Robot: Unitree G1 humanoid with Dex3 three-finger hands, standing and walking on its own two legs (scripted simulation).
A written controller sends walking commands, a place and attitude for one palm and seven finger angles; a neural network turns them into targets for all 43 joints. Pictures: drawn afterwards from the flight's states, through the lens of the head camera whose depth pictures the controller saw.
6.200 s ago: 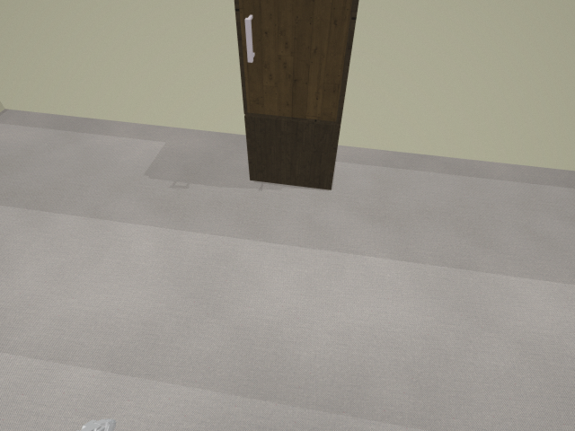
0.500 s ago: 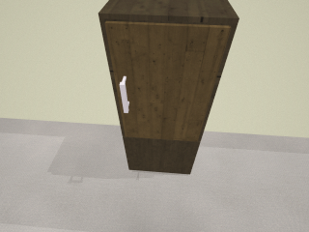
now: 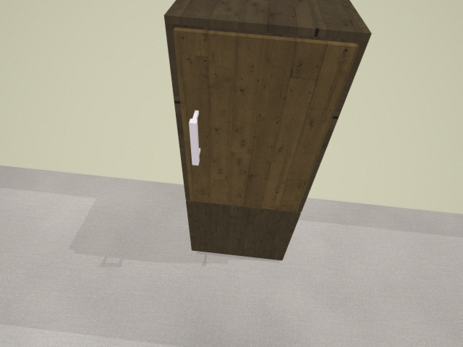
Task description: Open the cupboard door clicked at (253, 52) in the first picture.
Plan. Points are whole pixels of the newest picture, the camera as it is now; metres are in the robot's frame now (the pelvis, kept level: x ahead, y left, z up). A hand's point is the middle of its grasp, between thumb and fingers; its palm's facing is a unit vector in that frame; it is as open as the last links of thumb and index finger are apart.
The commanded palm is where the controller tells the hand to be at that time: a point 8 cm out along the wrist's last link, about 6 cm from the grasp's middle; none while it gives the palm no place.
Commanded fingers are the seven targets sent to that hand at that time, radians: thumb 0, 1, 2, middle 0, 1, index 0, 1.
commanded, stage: look again from close up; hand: left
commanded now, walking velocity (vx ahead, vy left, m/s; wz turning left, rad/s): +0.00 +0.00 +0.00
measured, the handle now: (196, 138) +0.63 +0.13 -0.02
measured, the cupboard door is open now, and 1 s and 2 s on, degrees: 0 0 0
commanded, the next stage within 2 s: shuffle to correct the standing spot in 0.44 s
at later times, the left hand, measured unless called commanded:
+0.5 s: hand out of the picture +0.02 +0.16 -0.18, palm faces +0.01 -0.99 -0.16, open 7.4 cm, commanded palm none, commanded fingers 0.00 0.90 0.90 -0.20 -0.30 -0.20 -0.30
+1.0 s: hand out of the picture +0.03 +0.12 -0.18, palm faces +0.06 -0.99 -0.14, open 7.4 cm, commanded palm none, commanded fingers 0.00 0.90 0.90 -0.20 -0.30 -0.20 -0.30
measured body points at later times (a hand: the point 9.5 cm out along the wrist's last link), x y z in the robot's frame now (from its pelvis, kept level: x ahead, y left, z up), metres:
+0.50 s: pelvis +0.02 +0.00 +0.00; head +0.02 +0.01 +0.45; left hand +0.02 +0.22 -0.16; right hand +0.02 -0.22 -0.15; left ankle +0.04 +0.10 -0.74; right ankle +0.02 -0.13 -0.74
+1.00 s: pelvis +0.08 -0.03 +0.00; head +0.09 -0.02 +0.45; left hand +0.03 +0.17 -0.17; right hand +0.07 -0.24 -0.16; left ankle +0.04 +0.10 -0.74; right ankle +0.02 -0.13 -0.74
